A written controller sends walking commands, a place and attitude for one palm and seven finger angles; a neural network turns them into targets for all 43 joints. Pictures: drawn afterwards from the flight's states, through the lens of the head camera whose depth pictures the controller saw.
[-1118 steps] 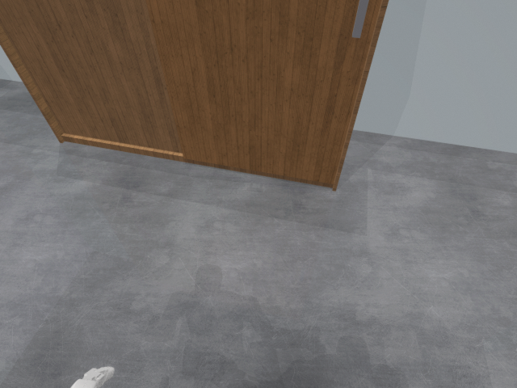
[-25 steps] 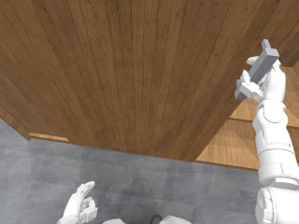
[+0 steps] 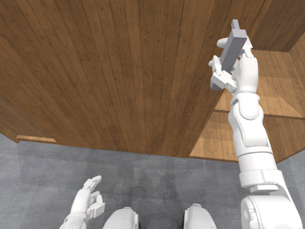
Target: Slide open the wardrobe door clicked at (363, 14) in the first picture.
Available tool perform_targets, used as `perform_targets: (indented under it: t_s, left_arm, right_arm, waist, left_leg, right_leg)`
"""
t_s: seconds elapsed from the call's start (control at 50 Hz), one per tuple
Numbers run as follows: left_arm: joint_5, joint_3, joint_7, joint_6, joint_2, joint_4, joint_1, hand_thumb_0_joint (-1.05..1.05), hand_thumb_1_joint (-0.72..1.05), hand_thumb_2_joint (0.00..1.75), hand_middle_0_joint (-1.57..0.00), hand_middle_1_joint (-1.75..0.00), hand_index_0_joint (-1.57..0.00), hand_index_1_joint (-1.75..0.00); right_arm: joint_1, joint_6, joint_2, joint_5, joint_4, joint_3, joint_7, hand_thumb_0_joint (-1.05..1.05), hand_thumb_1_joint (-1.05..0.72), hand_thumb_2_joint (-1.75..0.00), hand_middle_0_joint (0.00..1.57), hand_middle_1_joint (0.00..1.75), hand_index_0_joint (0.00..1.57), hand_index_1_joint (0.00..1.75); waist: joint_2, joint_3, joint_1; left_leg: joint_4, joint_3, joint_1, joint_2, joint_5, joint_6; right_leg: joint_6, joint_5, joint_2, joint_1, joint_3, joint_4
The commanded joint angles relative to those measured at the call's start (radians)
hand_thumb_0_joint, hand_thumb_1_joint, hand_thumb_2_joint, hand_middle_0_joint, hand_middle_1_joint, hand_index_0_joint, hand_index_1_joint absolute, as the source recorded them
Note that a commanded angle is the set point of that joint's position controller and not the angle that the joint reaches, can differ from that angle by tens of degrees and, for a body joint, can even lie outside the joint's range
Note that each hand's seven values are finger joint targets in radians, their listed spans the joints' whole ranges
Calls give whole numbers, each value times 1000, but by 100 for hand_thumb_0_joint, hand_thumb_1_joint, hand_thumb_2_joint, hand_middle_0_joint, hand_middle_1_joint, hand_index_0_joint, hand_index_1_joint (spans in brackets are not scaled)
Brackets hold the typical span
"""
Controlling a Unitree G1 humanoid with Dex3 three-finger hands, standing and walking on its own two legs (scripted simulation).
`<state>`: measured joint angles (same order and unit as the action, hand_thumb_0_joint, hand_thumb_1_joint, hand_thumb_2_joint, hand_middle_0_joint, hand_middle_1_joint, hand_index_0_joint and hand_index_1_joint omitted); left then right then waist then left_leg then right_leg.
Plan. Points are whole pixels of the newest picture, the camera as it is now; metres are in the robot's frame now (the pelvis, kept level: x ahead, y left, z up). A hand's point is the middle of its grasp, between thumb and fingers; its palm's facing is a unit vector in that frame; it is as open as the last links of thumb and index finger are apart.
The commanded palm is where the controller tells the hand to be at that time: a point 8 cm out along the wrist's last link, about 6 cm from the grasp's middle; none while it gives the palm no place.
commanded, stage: stop walking and hold the door there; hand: right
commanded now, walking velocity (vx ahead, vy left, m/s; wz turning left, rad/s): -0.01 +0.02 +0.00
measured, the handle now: (224, 57) +0.48 -0.15 +0.15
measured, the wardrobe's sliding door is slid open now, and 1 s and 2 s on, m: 0.50 0.50 0.50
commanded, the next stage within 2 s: loosen the grip on the handle in 0.80 s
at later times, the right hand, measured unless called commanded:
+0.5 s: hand (217, 73) +0.43 -0.12 +0.15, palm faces +0.06 +0.99 -0.10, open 6.4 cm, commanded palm +0.41 -0.14 +0.14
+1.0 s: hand (219, 71) +0.44 -0.13 +0.15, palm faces +0.07 +0.99 -0.10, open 7.1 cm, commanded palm +0.39 -0.18 +0.15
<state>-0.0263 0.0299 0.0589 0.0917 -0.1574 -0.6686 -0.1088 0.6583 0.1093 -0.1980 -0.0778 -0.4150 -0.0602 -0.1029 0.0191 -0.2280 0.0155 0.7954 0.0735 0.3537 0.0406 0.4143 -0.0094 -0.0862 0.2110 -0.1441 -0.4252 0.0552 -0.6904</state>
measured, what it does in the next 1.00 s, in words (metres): steps on the spot: right foot, then left foot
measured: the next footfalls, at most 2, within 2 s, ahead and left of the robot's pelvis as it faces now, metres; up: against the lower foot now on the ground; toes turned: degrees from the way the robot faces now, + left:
right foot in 0.22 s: +0.05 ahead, -0.13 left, +0.00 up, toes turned -4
left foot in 0.50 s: +0.07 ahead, +0.12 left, +0.00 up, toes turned +2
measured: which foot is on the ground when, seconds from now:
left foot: down 0.00-0.24, up 0.26-0.48, down 0.50-1.00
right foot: down 0.00-0.02, up 0.04-0.20, down 0.22-1.00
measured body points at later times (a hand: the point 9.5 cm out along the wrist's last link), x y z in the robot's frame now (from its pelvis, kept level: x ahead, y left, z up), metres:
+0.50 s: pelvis +0.02 +0.00 +0.02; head +0.08 -0.01 +0.47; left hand +0.20 +0.21 -0.08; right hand +0.42 -0.18 +0.16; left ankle +0.03 +0.11 -0.71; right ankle +0.02 -0.14 -0.71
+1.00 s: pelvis +0.02 +0.01 +0.03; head +0.04 +0.00 +0.48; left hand +0.18 +0.24 -0.07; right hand +0.43 -0.18 +0.16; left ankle +0.03 +0.11 -0.70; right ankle +0.01 -0.13 -0.71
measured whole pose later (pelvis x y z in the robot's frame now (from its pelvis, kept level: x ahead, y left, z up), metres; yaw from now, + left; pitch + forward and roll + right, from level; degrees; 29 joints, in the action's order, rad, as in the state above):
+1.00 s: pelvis +0.02 +0.01 +0.03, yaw -1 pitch +2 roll -1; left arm -0.03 0.01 0.04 0.10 -0.19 -0.69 -0.19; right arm 0.63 0.06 -0.20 -0.05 -0.65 -0.09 -0.03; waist 0.03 0.00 -0.01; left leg 0.57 0.06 0.34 0.04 0.25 0.02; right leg -0.03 0.25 -0.04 -0.25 0.09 -0.47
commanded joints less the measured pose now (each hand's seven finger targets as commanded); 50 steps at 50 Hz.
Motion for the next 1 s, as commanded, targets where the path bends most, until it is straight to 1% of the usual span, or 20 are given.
perform_targets:
  t_s: [0.0,0.02,0.04,0.14,0.18,0.22,0.3,0.44,0.52,0.58,0.64,0.7,0.74,0.86,0.88,0.9,0.92,0.94,0.96,0.98]
  left_arm:
    - [-7,-51,7,33,-141,114,-15,0,90,90,-20,-30,-20,-30]
    - [-7,-49,11,40,-151,120,1,0,90,90,-20,-30,-20,-30]
    - [-4,-45,15,47,-153,107,13,0,90,90,-20,-30,-20,-30]
    - [14,-20,42,54,-135,86,16,0,90,90,-20,-30,-20,-30]
    - [13,-36,42,40,-160,92,8,0,90,90,-20,-30,-20,-30]
    - [1,-39,6,26,-174,119,6,0,90,90,-20,-30,-20,-30]
    - [11,-50,-10,27,-183,99,-30,0,90,90,-20,-30,-20,-30]
    - [6,-44,-6,21,-182,132,-10,0,90,90,-20,-30,-20,-30]
    - [6,-41,21,-7,-160,123,-17,0,90,90,-20,-30,-20,-30]
    - [-5,-41,34,-15,-154,133,1,0,90,90,-20,-30,-20,-30]
    - [7,-35,48,-16,-155,111,-3,0,90,90,-20,-30,-20,-30]
    - [7,-49,39,-27,-176,116,-3,0,90,90,-20,-30,-20,-30]
    - [7,-46,28,-39,-179,113,-11,0,90,90,-20,-30,-20,-30]
    - [3,-50,30,-58,-181,124,-18,0,90,90,-20,-30,-20,-30]
    - [28,-156,4,-6,-221,109,-75,0,90,90,-20,-30,-20,-30]
    - [9,-80,-13,75,-188,81,-84,0,90,90,-20,-30,-20,-30]
    - [-20,-104,-21,91,-227,67,-178,0,90,90,-20,-30,-20,-30]
    - [-20,-95,-26,90,-205,69,-175,0,90,90,-20,-30,-20,-30]
    - [-9,-93,-31,86,-218,63,-158,0,90,90,-20,-30,-20,-30]
    - [5,-92,-37,86,-222,70,-132,0,90,90,-20,-30,-20,-30]
  right_arm:
    - [460,96,-123,46,286,44,39,0,-90,-90,45,140,45,140]
    - [390,69,-185,38,226,-27,30,0,-90,-90,45,140,45,140]
    - [395,59,-150,28,212,-5,35,0,-90,-90,45,140,45,140]
    - [366,90,-48,37,236,58,34,0,-90,-90,45,140,45,140]
    - [371,102,-8,32,281,110,40,0,-90,-90,45,140,45,140]
    - [391,109,138,29,312,247,54,0,-90,-90,45,140,45,140]
    - [399,97,130,53,302,258,56,0,-90,-90,45,140,45,140]
    - [362,85,114,40,266,256,61,0,-90,-90,45,140,45,140]
    - [290,75,-6,46,204,165,39,0,-90,-90,45,140,45,140]
    - [263,63,2,32,172,141,41,0,-90,-90,45,140,45,140]
    - [273,72,-1,36,177,128,36,0,-90,-90,45,140,45,140]
    - [282,79,85,33,199,206,45,0,-90,-90,45,140,45,140]
    - [261,83,104,34,168,226,47,0,-90,-90,45,140,45,140]
    - [256,82,70,40,154,214,36,0,-90,-90,45,140,45,140]
    - [833,106,-700,143,221,-450,-2,0,-90,-90,45,140,45,140]
    - [615,-13,-203,130,-224,-97,41,0,-78,-84,45,140,45,140]
    - [403,-33,-211,41,-144,-169,37,0,-66,-78,45,140,45,140]
    - [221,-32,24,25,-97,-30,73,0,-54,-73,45,140,45,140]
    - [272,-2,-91,-23,-3,-139,84,0,-42,-67,45,140,45,140]
    - [261,15,-188,-41,12,-222,81,0,-30,-61,45,140,45,140]
  waist:
    - [168,534,-45]
    - [338,470,-19]
    - [363,449,-14]
    - [212,534,-15]
    - [89,613,-21]
    - [-217,634,-27]
    - [-200,563,-54]
    - [-190,537,-42]
    - [91,535,-46]
    - [244,525,-9]
    - [199,530,-20]
    - [31,595,-19]
    - [-97,568,-29]
    - [-3,579,-36]
    - [197,436,24]
    - [178,739,-116]
    - [44,759,-42]
    - [-9,714,-46]
    - [-176,725,-14]
    - [-199,702,7]
  left_leg:
    - [-380,-276,-227,218,-301,74]
    - [-425,-370,-214,267,-400,137]
    - [-392,-335,-258,272,-558,153]
    - [-155,-108,-443,178,-1003,95]
    - [-59,-66,-265,128,-812,11]
    - [54,-69,43,25,40,-24]
    - [16,-45,121,1,40,-6]
    - [-257,3,-123,-19,-184,-3]
    - [-320,-195,-300,205,-793,65]
    - [-325,-245,-378,246,-964,106]
    - [-250,-167,-400,200,-944,82]
    - [-200,-71,-215,87,-671,-6]
    - [-213,-59,-169,55,-489,-9]
    - [-248,-89,-253,95,-653,21]
    - [-391,-189,-165,33,-803,-1]
    - [-145,-58,-340,-54,-1009,70]
    - [-152,-9,-239,-27,-810,53]
    - [-159,9,-114,-46,-669,40]
    - [-222,-39,-71,-24,-543,38]
    - [-255,-55,-126,-15,-569,49]
  right_leg:
    - [68,110,43,70,39,-120]
    - [48,268,123,-8,3,-265]
    - [52,278,113,-45,-55,-358]
    - [63,89,131,88,38,116]
    - [108,-466,16,396,-23,254]
    - [244,-974,-244,612,-276,193]
    - [225,-899,-190,644,-180,180]
    - [169,-605,-133,490,-66,181]
    - [55,-79,37,214,34,61]
    - [63,235,105,94,-33,-32]
    - [68,70,87,142,-18,154]
    - [116,-562,-51,404,-70,177]
    - [150,-602,-100,405,-101,179]
    - [92,-429,-37,318,-30,149]
    - [121,-316,27,303,47,101]
    - [124,-545,158,249,-21,284]
    - [83,-716,103,387,-33,255]
    - [66,-831,73,435,-56,223]
    - [59,-839,62,525,-38,180]
    - [62,-702,82,479,-13,154]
